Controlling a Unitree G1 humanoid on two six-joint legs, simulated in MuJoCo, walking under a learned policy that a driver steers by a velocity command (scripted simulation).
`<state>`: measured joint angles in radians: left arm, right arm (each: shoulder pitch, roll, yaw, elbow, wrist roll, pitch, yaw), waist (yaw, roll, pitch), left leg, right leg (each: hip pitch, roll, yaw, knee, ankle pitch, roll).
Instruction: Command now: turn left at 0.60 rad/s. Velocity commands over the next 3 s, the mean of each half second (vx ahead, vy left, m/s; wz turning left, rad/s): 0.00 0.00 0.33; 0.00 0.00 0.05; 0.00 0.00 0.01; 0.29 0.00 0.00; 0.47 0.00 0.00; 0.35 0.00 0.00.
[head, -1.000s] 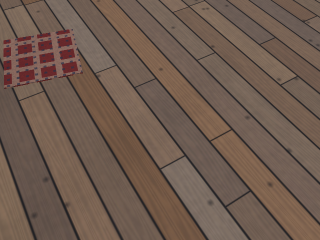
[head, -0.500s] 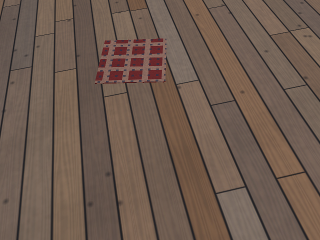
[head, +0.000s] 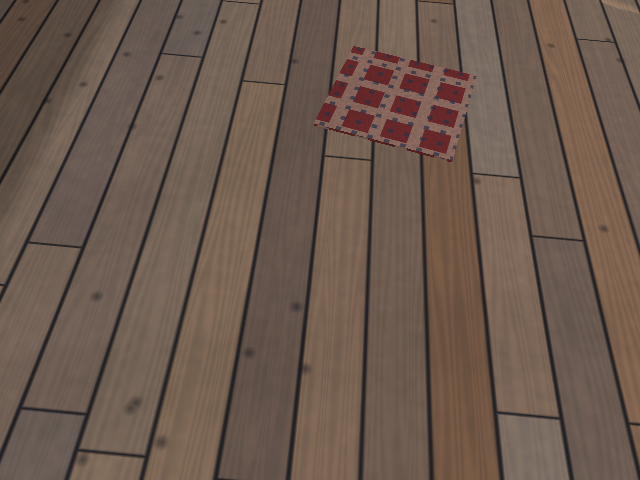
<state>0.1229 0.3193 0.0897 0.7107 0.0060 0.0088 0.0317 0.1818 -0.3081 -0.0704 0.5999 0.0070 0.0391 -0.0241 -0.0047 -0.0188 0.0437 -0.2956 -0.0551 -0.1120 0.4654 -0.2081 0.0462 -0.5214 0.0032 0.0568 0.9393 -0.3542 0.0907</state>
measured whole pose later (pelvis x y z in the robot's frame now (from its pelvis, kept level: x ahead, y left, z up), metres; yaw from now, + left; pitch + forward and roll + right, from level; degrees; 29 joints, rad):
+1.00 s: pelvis +0.00 +0.01 -0.01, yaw +9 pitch -2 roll +0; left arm 0.21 0.26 0.04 0.91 0.00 0.00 0.03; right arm 0.23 -0.22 -0.03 0.80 -0.01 0.00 -0.02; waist 0.02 0.00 0.04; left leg -0.17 -0.03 -0.06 0.51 -0.31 0.01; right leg -0.21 -0.04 0.04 0.50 -0.26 0.05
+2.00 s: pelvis +0.12 -0.02 +0.00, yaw +8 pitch +1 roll +1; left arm 0.49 0.18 0.01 1.08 0.00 -0.08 0.00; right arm 0.12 -0.27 -0.05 0.90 0.02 -0.08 0.01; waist 0.08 0.03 0.01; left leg -0.62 0.09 0.01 0.84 -0.10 0.02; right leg 0.06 0.03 -0.02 0.19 -0.26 -0.05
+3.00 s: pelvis +0.65 +0.05 +0.00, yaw +8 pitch +1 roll +0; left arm 0.19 0.23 0.03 0.95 0.03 -0.08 -0.02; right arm 0.16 -0.27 -0.04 0.95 0.00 -0.03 -0.03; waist 0.01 0.04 0.05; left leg -0.51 0.08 -0.05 0.84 -0.29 -0.03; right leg -0.25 0.05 -0.07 0.34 -0.11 -0.07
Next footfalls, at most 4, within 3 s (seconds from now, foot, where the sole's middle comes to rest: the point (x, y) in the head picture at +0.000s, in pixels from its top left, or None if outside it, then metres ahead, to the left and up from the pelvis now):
0.18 right None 0.07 -0.14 -0.78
0.48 left None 0.00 0.12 -0.78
2.20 left None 0.41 0.16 -0.78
2.74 right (326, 342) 0.75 -0.02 -0.78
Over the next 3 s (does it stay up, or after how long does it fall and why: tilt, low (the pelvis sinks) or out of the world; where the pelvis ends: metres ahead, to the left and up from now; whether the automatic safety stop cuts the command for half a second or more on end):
stays up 0.65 0.05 0.00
